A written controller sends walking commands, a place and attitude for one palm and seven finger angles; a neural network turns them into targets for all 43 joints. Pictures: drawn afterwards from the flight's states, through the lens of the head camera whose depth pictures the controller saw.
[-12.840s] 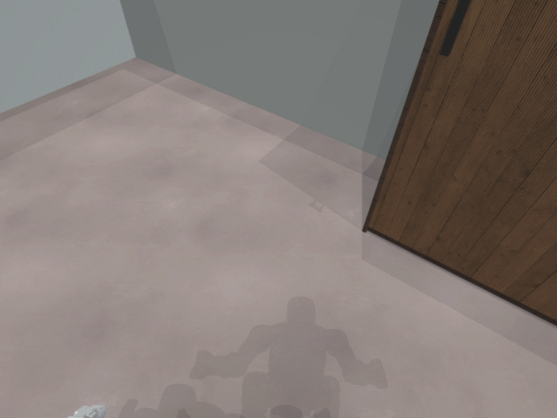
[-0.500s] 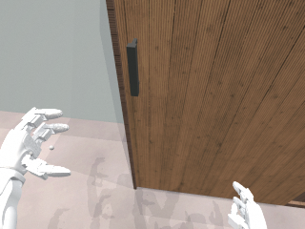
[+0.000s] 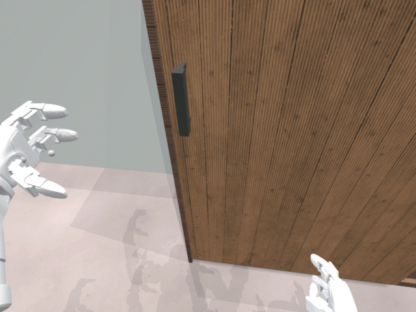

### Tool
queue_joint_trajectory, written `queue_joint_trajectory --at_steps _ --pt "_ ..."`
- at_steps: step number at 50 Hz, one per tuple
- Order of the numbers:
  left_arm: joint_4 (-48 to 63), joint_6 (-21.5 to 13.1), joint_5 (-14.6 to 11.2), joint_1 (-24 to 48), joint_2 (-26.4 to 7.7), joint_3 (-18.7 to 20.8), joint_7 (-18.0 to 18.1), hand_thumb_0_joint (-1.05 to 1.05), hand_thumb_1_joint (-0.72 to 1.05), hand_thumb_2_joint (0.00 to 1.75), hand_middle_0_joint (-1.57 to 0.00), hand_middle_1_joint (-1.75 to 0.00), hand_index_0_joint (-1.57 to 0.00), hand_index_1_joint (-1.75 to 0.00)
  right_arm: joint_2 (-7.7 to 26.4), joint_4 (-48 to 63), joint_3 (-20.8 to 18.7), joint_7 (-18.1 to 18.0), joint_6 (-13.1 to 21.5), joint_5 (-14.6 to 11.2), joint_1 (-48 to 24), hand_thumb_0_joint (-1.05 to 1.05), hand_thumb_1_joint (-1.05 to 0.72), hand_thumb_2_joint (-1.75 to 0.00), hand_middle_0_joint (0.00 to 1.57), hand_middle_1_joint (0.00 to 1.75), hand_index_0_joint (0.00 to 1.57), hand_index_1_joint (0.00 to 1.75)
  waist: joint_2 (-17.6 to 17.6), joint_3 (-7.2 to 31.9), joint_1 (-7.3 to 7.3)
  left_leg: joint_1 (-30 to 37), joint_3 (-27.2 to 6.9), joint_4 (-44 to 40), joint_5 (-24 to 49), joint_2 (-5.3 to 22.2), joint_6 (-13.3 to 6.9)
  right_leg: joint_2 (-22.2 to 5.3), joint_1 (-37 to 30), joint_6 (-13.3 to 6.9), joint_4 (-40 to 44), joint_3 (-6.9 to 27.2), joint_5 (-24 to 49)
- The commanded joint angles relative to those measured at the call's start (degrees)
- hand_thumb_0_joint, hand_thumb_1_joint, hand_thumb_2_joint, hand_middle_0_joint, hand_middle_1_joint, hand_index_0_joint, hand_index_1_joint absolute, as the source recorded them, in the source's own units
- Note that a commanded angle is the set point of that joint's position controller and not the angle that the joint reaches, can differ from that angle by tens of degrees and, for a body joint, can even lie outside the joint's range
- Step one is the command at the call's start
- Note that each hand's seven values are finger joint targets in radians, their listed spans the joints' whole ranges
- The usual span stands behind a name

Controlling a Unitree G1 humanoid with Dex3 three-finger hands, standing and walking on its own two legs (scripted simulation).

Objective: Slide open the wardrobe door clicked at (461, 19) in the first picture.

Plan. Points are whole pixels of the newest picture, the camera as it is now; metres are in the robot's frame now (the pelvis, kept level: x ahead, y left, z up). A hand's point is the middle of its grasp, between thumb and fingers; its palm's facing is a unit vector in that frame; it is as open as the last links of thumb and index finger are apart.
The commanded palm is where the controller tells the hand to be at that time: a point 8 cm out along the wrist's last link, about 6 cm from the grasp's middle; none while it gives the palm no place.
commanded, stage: raise the hand with hooked fingers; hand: left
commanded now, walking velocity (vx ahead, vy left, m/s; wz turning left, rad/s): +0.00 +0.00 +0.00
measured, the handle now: (183, 100) +0.51 +0.12 +0.18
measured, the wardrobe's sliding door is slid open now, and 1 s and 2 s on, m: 0.00 0.00 0.00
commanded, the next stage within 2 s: move the hooked fingers beside the handle in 0.38 s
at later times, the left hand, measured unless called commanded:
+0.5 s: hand (68, 157) +0.29 +0.27 +0.20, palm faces +0.06 -0.99 -0.09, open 14.0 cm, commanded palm +0.25 +0.30 +0.20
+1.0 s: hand (97, 137) +0.34 +0.24 +0.19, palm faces +0.01 -1.00 -0.05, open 14.0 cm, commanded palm +0.31 +0.28 +0.20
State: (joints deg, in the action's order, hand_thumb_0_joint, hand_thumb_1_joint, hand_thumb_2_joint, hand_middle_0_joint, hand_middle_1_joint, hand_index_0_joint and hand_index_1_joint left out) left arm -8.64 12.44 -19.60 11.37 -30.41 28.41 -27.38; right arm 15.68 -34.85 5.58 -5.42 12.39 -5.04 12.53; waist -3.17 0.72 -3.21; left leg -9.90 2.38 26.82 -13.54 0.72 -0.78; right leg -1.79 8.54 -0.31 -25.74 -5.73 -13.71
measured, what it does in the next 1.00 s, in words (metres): stands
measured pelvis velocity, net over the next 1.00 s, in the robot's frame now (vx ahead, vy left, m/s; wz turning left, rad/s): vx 0.01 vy -0.01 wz -0.02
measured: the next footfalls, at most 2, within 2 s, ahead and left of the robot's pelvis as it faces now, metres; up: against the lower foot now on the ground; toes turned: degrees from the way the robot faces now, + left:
none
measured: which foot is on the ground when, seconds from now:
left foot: down 0.00-1.00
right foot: down 0.00-1.00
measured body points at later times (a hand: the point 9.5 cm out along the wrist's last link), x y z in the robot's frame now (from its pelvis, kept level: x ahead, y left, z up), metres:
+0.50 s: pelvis +0.01 -0.01 +0.00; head -0.02 -0.03 +0.45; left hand +0.28 +0.32 +0.21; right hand +0.20 -0.23 -0.07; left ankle +0.01 +0.11 -0.74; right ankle +0.01 -0.12 -0.74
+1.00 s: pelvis +0.01 -0.01 +0.00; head -0.01 -0.02 +0.45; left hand +0.34 +0.30 +0.20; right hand +0.18 -0.24 -0.07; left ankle +0.01 +0.11 -0.74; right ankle +0.01 -0.11 -0.74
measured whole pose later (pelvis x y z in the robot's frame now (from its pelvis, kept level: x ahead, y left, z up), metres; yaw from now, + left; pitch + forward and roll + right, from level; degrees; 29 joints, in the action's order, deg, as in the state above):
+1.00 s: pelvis +0.01 -0.01 +0.00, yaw -1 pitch -2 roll +0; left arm -15.7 11.6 -16.3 19.1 -26.4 23.7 -22.8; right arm 15.9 -34.5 4.1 -5.8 10.5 -5.2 13.3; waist -2.6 0.7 -1.6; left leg -10.4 3.4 26.5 -14.2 1.3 -0.4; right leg -1.2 10.0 -0.7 -26.4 -4.5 -14.5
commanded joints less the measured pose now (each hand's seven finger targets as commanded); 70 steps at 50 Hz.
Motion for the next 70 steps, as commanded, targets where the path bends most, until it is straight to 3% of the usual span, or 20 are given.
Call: queue_joint_trajectory --at_steps 1,3,8,17,18,24,30,33,37,39,42,43,44,47,53,56,59,63,65,70 --pt "11.7 -1.9 -1.2 14.3 -13.8 3.8 -0.5 0.0 -0.5 0.3 -0.3 -1.2 -0.3 -1.2 7.1 11.0 -3.4 -0.1 3.0 -0.4 -8.8 0.0 -0.9 -0.9 0.2 0.3 0.2 0.3 -0.8 8.4 -0.35 3.5 -3.6 -3.5 6.4 -1.1 -0.7 1.6 1.7 -1.2 3.6 2.4 6.6" --pt "13.5 -2.8 -1.2 14.4 -15.5 5.4 0.5 0.0 -0.5 0.3 -0.3 -1.2 -0.3 -1.2 6.8 11.1 -3.5 -0.1 3.1 -0.1 -8.8 0.0 -0.9 -0.9 0.2 0.3 0.2 0.3 1.1 8.6 -0.59 3.6 -3.4 -3.2 6.5 -0.9 -0.8 1.6 1.2 -1.1 4.1 2.9 5.9" --pt "17.7 -4.9 -0.7 15.6 -17.1 7.6 2.6 0.0 -0.5 0.3 -0.3 -1.2 -0.3 -1.2 6.5 10.8 -3.6 -0.6 3.6 0.3 -8.5 0.0 -0.9 -0.9 0.2 0.3 0.2 0.3 -3.2 10.4 -0.84 5.0 -2.9 -3.3 8.5 -0.9 -0.8 1.6 -0.6 -1.2 3.8 3.0 8.2" --pt "12.7 -2.6 -0.3 15.2 -13.9 4.3 1.6 0.0 -0.5 0.3 -0.3 -1.2 -0.3 -1.2 6.7 10.3 -3.5 -1.0 3.3 -0.2 -8.1 0.0 -0.9 -0.9 0.2 0.3 0.2 0.3 -2.3 7.9 0.29 4.3 -2.6 -3.5 6.8 -1.1 -1.0 1.6 1.2 -0.7 4.2 2.9 8.0" --pt "12.4 -2.7 -0.7 14.2 -14.6 5.0 1.5 0.0 -0.5 0.3 -0.3 -1.2 -0.3 -1.2 6.7 10.3 -3.7 -0.8 3.2 -0.1 -8.2 0.0 -0.9 -0.9 0.2 0.3 0.2 0.3 0.5 7.7 -0.05 3.9 -2.5 -3.0 7.6 -0.9 -1.1 1.4 0.6 -0.6 4.4 3.6 8.8" --pt "14.6 -3.7 -1.0 14.9 -15.2 6.0 1.3 0.0 -0.5 0.3 -0.3 -1.2 -0.3 -1.2 6.4 10.6 -3.6 -0.7 3.1 0.0 -8.5 0.0 -0.9 -0.9 0.2 0.3 0.2 0.3 -0.5 10.8 -0.11 5.2 -2.3 -2.5 10.0 -1.1 -1.3 1.5 -0.7 -0.5 3.5 3.4 12.4" --pt "10.7 -3.3 0.3 21.8 -11.4 0.4 2.4 0.0 -0.5 0.3 -0.3 -1.2 -0.3 -1.2 6.3 9.7 -3.5 -1.3 2.9 -0.3 -8.0 0.0 -0.9 -0.9 0.2 0.3 0.2 0.3 -0.8 8.3 1.28 5.0 -2.6 -3.0 6.7 -1.3 -1.1 1.6 2.4 -0.5 4.0 3.1 8.5" --pt "7.6 -3.1 1.1 23.2 -14.0 1.7 3.3 0.0 -0.5 0.3 -0.3 -1.2 -0.3 -1.2 6.7 9.2 -3.6 -1.5 2.4 -0.2 -7.6 0.0 -0.9 -0.9 0.2 0.3 0.2 0.3 1.6 8.3 1.05 4.0 -2.7 -2.9 6.3 -1.0 -1.2 1.5 1.9 -0.5 4.5 3.6 7.3" --pt "6.4 -4.0 1.6 26.6 -14.2 1.9 3.5 0.0 -0.5 0.3 -0.3 -1.2 -0.3 -1.2 6.4 9.6 -3.6 -1.4 2.1 -0.2 -7.8 0.0 -0.9 -0.9 0.2 0.3 0.2 0.3 -1.5 11.6 1.1 4.7 -2.5 -2.6 8.1 -1.4 -1.1 1.2 0.5 -0.7 3.3 3.5 10.1" --pt "5.2 -4.4 1.6 26.7 -15.2 2.7 3.6 0.0 -0.5 0.3 -0.3 -1.2 -0.3 -1.2 6.5 9.7 -3.6 -1.2 1.8 -0.1 -7.7 0.0 -0.9 -0.9 0.2 0.3 0.2 0.3 -0.5 11.7 0.87 4.0 -2.3 -2.5 8.9 -1.1 -1.2 1.1 -0.3 -0.7 3.2 3.7 11.3" --pt "5.2 -4.7 2.1 28.0 -12.3 -0.1 3.7 0.0 -0.5 0.3 -0.3 -1.2 -0.3 -1.2 6.3 10.2 -3.5 -1.2 1.8 -0.2 -7.5 0.0 -0.9 -0.9 0.2 0.3 0.2 0.3 -3.0 12.2 1.15 5.1 -2.4 -2.7 9.9 -1.1 -1.0 1.4 0.6 -1.1 2.6 3.0 12.3" --pt "3.1 -4.7 1.8 26.8 -12.9 0.5 3.7 0.0 -0.5 0.3 -0.3 -1.2 -0.3 -1.2 6.5 9.7 -3.7 -1.0 1.6 -0.1 -7.0 0.0 -0.9 -0.9 0.2 0.3 0.2 0.3 0.4 11.4 1.1 4.4 -2.3 -2.5 10.1 -0.8 -1.1 1.4 0.3 -1.0 2.9 3.3 12.9" --pt "3.1 -4.6 1.9 26.8 -13.5 1.3 3.8 0.0 -0.5 0.3 -0.3 -1.2 -0.3 -1.2 6.8 9.7 -3.9 -1.1 1.4 -0.2 -6.7 0.0 -0.9 -0.9 0.2 0.3 0.2 0.3 0.7 11.6 1.0 4.1 -2.2 -2.7 10.5 -0.8 -1.2 1.4 0.1 -0.9 2.6 3.0 13.4" --pt "5.7 -4.4 2.2 27.4 -11.4 -0.5 4.5 0.0 -0.5 0.3 -0.3 -1.2 -0.3 -1.2 6.5 10.4 -3.9 -0.8 1.4 -0.2 -6.9 0.0 -0.9 -0.9 0.2 0.3 0.2 0.3 -2.4 13.4 0.8 5.6 -2.3 -2.9 11.7 -1.0 -1.0 1.5 0.0 -1.2 2.0 2.7 14.0" --pt "4.9 -3.5 2.6 27.5 -11.0 -0.4 6.6 0.0 -0.5 0.3 -0.3 -1.2 -0.3 -1.2 6.7 9.8 -4.2 -0.6 0.5 0.0 -6.6 0.0 -0.9 -0.9 0.2 0.3 0.2 0.3 1.3 12.2 0.65 4.6 -2.0 -3.1 11.8 -0.6 -1.0 1.6 0.2 -1.1 2.5 2.7 14.0" --pt "5.8 -3.6 3.4 33.1 -8.8 -3.3 7.5 0.0 -0.5 0.3 -0.3 -1.2 -0.3 -1.2 6.4 9.6 -4.1 -0.9 0.3 -0.2 -6.6 0.0 -0.9 -0.9 0.2 0.3 0.2 0.3 -1.2 12.2 1.99 5.7 -2.0 -3.4 10.7 -0.7 -1.0 1.6 1.6 -1.0 2.8 2.7 12.4" --pt "6.9 -4.2 3.8 34.3 -8.9 -3.3 8.5 0.0 -0.5 0.3 -0.3 -1.2 -0.3 -1.2 6.3 9.5 -4.1 -1.1 0.2 0.0 -6.3 0.0 -0.9 -0.9 0.2 0.3 0.2 0.3 -1.3 14.6 1.71 6.9 -2.3 -3.4 12.6 -0.6 -1.0 1.6 0.2 -1.3 2.5 2.7 13.9" --pt "2.4 -3.7 4.0 34.1 -7.9 -4.3 9.0 0.0 -0.5 0.3 -0.3 -1.2 -0.3 -1.2 6.5 8.4 -4.1 -1.2 -0.4 0.0 -5.6 0.0 -0.9 -0.9 0.2 0.3 0.2 0.3 0.8 12.5 2.12 6.0 -2.2 -3.6 11.4 -0.4 -0.9 1.8 1.3 -1.2 3.1 2.6 13.0" --pt "3.0 -3.5 4.5 36.6 -5.7 -6.7 9.3 0.0 -0.5 0.3 -0.3 -1.2 -0.3 -1.2 6.3 8.6 -4.1 -1.2 -0.5 -0.1 -5.9 0.0 -0.9 -0.9 0.2 0.3 0.2 0.3 -0.5 13.0 2.49 6.4 -2.4 -3.7 11.8 -0.5 -0.9 1.7 1.5 -1.3 2.8 2.5 13.2" --pt "-0.4 -3.3 5.0 37.9 -7.2 -5.3 10.8 0.0 -0.5 0.3 -0.3 -1.2 -0.3 -1.2 6.4 8.1 -4.1 -1.1 -1.5 0.1 -5.4 0.0 -0.9 -0.9 0.2 0.3 0.2 0.3 1.6 13.4 2.27 5.4 -2.3 -3.8 12.2 -0.4 -0.9 1.6 0.7 -1.3 2.9 2.7 13.9"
